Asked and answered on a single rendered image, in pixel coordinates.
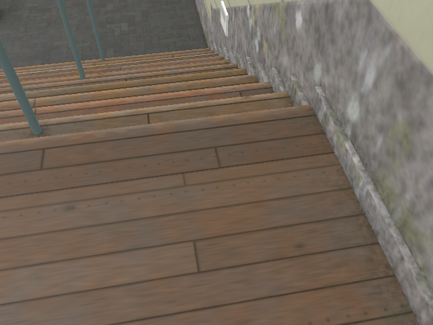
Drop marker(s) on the stairs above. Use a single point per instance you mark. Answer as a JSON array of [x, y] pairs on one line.
[[132, 90]]

